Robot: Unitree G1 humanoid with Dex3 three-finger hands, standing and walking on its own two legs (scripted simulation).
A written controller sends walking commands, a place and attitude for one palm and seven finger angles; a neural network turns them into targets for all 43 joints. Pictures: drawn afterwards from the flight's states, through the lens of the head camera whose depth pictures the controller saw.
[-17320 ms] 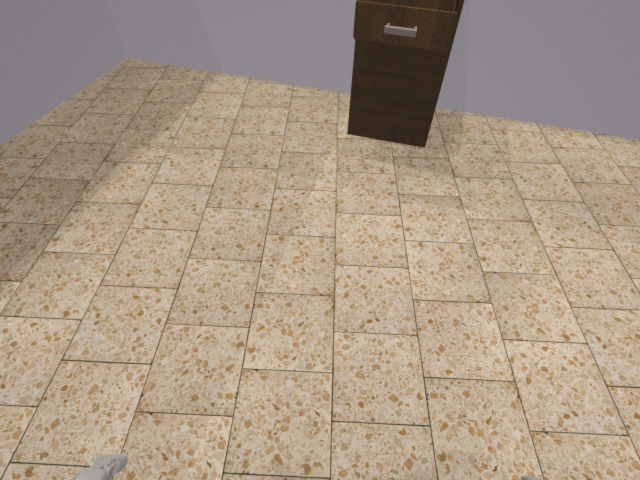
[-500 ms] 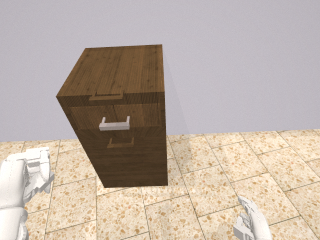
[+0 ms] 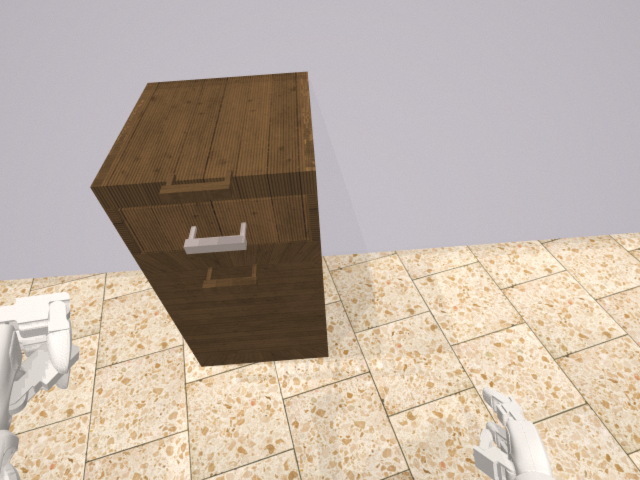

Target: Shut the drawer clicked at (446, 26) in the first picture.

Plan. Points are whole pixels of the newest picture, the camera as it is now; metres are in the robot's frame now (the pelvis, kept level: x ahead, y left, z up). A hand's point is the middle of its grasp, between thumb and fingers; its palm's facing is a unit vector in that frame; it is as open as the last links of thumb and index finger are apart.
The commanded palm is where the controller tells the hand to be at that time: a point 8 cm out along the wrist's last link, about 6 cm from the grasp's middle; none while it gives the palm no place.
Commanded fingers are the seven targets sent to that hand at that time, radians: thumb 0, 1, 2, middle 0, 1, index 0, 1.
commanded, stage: step back with the hand held close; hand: left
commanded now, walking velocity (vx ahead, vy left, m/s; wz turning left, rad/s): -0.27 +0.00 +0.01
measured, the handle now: (217, 236) +0.59 +0.28 -0.11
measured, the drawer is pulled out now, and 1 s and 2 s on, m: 0.00 0.00 0.00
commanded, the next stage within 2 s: stop stepping back and stand still in 1.02 s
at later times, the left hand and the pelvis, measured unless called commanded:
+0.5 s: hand (10, 430) +0.12 +0.26 +0.16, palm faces +0.32 -0.81 -0.49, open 3.2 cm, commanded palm +0.06 +0.31 +0.17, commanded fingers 0.00 0.90 0.90 -1.40 -1.60 -1.40 -1.60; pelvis -0.06 +0.03 -0.01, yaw +0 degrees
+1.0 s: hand out of the picture +0.04 +0.27 +0.16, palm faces +0.40 -0.79 -0.47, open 3.3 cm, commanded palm -0.04 +0.30 +0.17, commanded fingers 0.00 0.90 0.90 -1.40 -1.60 -1.40 -1.60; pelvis -0.16 +0.02 -0.01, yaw +2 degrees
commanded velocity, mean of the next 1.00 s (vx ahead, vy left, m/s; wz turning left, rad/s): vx -0.32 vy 0.00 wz -0.01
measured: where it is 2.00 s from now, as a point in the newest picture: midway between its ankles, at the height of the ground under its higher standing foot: outside the picture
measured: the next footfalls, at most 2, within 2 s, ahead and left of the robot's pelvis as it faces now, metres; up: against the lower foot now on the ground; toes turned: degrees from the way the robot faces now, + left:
right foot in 1.08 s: -0.23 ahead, -0.06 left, +0.00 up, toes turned -2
left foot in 1.20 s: -0.04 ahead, +0.11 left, +0.00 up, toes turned -1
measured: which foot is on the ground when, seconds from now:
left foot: down 0.00-1.00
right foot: down 0.00-0.84, up 0.86-1.00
